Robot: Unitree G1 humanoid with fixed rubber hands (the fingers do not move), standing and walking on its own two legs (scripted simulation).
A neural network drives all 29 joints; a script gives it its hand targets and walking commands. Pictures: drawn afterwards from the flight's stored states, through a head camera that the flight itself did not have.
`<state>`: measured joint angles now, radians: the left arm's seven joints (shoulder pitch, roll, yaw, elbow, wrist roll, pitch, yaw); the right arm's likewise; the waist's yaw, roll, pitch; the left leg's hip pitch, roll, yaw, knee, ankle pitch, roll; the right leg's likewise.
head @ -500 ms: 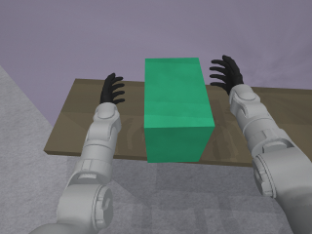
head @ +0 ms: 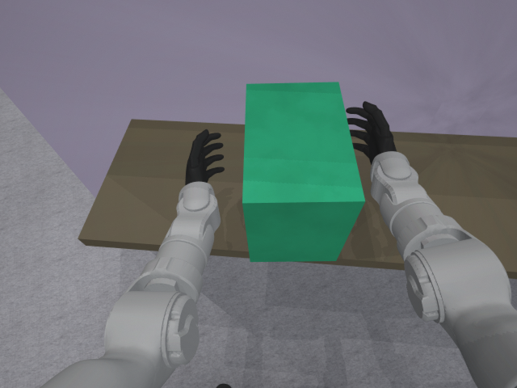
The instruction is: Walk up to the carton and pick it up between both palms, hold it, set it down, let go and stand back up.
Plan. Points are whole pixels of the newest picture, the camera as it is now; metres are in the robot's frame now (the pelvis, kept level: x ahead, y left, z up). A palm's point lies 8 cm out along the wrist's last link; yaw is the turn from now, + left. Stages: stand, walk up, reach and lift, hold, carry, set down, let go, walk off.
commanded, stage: reach and lift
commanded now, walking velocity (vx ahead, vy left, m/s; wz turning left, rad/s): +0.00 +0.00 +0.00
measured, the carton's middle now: (292, 175) +0.46 +0.00 +0.01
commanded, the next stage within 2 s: none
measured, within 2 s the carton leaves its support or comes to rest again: leaves its support in 0.66 s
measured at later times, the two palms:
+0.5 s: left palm (216, 176) +0.40 +0.13 +0.06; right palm (373, 153) +0.46 -0.12 +0.08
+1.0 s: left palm (208, 180) +0.40 +0.14 +0.06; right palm (367, 156) +0.45 -0.11 +0.08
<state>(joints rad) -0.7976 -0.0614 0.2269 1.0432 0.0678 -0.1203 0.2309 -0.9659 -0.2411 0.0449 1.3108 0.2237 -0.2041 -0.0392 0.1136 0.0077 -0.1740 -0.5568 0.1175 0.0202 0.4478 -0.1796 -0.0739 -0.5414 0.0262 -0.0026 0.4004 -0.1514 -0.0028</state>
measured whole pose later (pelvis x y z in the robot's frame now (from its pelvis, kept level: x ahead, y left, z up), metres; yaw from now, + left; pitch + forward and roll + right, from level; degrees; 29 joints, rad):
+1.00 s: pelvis +0.02 +0.00 +0.01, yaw +0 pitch +8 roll -1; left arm -0.63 -0.28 0.51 0.64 0.50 0.00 0.11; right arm -0.83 0.04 -0.53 1.07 -0.33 -0.28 -0.02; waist 0.06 -0.03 0.00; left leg -0.26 0.11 0.05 0.29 -0.16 -0.07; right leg -0.26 0.02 0.01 0.26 -0.14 0.00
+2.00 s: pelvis +0.01 +0.00 +0.01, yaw +2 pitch +6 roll -1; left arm -0.57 -0.23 0.43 0.69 0.38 -0.01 0.15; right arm -0.79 0.01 -0.31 1.13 -0.18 -0.30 -0.10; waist 0.04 -0.02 -0.04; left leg -0.26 0.10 0.02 0.31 -0.15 -0.07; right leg -0.23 0.01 -0.02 0.25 -0.13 0.00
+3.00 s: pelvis -0.01 +0.02 +0.01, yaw +3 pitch -7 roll -1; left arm -0.62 -0.15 0.32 0.43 0.34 0.44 0.07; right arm -0.76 0.02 -0.12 0.85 0.07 0.06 -0.20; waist -0.05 -0.06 0.03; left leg -0.05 0.06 0.00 0.32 -0.15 -0.04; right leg -0.01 -0.03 -0.04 0.25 -0.13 0.03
